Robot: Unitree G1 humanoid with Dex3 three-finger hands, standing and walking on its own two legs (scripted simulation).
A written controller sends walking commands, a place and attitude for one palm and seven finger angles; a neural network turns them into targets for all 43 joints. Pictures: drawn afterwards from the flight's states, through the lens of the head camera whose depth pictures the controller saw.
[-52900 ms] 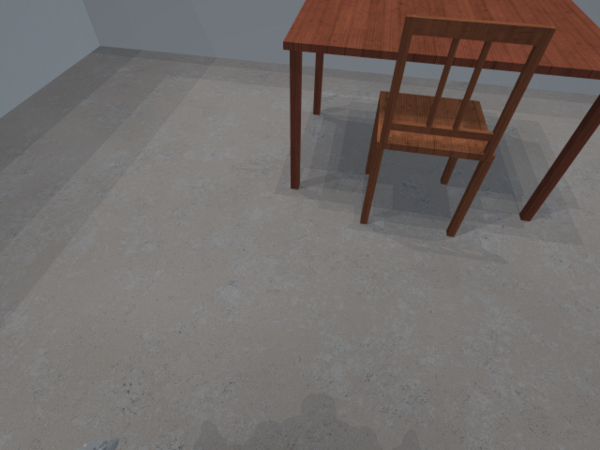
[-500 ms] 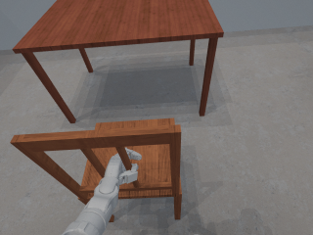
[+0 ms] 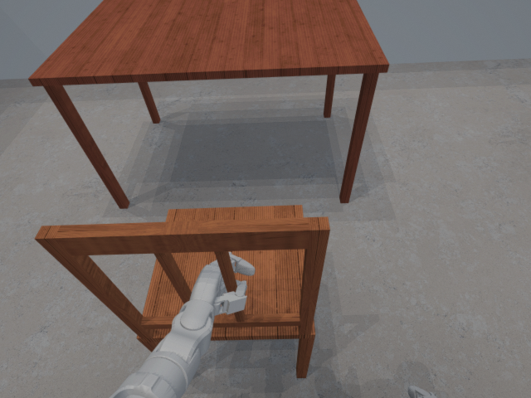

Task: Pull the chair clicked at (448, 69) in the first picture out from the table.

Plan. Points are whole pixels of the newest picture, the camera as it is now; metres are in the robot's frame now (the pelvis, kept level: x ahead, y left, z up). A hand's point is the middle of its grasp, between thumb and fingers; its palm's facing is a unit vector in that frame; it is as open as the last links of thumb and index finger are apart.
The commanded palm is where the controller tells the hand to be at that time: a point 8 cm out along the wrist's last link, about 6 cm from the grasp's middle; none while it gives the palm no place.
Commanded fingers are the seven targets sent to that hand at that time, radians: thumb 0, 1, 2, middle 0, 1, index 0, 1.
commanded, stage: open the thumb and straighten the fingers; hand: left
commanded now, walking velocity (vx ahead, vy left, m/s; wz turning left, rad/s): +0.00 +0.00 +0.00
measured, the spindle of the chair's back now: (183, 290) +0.32 +0.17 -0.08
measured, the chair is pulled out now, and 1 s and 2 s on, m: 0.60 0.60 0.60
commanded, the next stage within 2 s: draw the fingers out of the gap in 0.80 s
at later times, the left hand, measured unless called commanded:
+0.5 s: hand (237, 291) +0.30 +0.07 -0.05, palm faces -0.15 -0.98 -0.14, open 13.1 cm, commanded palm +0.29 +0.12 -0.03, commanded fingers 0.00 -0.55 0.20 -0.17 -0.51 -0.17 -0.51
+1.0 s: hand (233, 298) +0.29 +0.07 -0.04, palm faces -0.13 -0.98 -0.13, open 17.5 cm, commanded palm +0.26 +0.13 -0.03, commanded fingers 0.00 -0.55 0.20 0.00 0.00 0.00 0.00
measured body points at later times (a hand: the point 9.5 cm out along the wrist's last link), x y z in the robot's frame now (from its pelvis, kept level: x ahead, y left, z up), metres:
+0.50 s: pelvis -0.02 +0.00 -0.01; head +0.03 -0.02 +0.43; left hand +0.30 +0.12 -0.04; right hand +0.10 -0.25 -0.13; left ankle -0.09 +0.12 -0.73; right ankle +0.08 -0.12 -0.73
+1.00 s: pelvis -0.02 -0.01 -0.02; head +0.03 -0.03 +0.43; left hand +0.29 +0.13 -0.03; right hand +0.12 -0.26 -0.13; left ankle -0.09 +0.12 -0.73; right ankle +0.08 -0.12 -0.73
